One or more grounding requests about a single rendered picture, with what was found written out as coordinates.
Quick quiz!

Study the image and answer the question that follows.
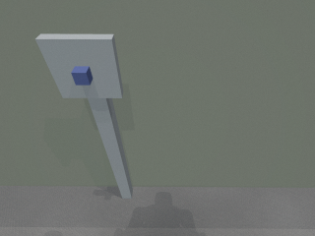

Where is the button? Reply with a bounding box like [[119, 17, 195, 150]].
[[71, 66, 93, 86]]

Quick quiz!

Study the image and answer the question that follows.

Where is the panel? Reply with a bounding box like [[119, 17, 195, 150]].
[[35, 33, 133, 199]]

